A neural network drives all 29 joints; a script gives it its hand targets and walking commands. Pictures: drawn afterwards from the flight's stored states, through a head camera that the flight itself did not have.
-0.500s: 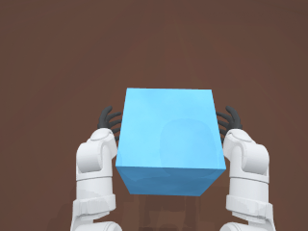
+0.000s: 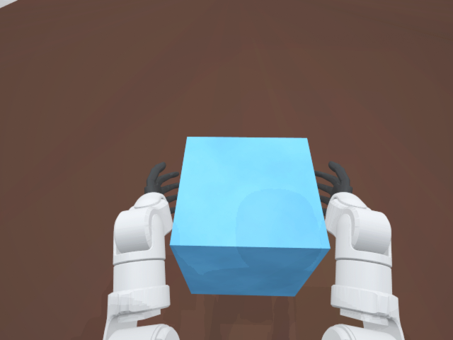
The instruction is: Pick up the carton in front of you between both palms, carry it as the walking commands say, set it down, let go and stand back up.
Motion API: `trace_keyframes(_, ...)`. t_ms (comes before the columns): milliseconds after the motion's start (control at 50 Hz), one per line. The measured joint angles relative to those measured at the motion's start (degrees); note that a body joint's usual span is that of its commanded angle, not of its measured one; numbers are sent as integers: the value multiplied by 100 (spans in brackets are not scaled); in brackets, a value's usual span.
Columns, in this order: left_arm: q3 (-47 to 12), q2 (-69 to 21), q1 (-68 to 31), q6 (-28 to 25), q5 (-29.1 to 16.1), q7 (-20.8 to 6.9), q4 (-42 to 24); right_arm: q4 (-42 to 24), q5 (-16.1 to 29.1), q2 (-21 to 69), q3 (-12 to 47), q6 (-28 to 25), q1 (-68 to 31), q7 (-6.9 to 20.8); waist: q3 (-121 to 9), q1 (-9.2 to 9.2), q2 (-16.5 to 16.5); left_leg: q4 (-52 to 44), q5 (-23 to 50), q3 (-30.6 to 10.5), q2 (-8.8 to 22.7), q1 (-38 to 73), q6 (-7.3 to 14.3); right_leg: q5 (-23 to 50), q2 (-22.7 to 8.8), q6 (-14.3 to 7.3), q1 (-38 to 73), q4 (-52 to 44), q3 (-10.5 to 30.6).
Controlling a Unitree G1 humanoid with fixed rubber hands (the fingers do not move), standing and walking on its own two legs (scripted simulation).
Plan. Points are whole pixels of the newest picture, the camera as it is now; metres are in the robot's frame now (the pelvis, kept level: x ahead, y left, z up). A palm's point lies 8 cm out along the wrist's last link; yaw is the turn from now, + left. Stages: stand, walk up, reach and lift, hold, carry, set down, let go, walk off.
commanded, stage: carry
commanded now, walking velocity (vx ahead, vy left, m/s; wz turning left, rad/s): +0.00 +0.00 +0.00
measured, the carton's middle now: (244, 222) +0.33 +0.00 +0.05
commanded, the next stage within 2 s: none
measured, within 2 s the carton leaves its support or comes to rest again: neither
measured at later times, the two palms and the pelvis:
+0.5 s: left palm (155, 214) +0.30 +0.15 +0.11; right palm (344, 215) +0.30 -0.16 +0.11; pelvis -0.03 +0.00 +0.00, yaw +0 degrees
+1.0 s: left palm (152, 218) +0.29 +0.15 +0.11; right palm (343, 220) +0.29 -0.15 +0.11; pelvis -0.04 +0.00 +0.00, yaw +0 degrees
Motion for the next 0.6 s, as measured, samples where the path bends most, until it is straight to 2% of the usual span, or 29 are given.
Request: trace_keyframes(600,90,4,-117,34,-2,3,99,84,-6,9,-55,45,-108,4,54,-12,-24,33,241,48,-9,-245,22,335,-8,-35,-184,-125,30)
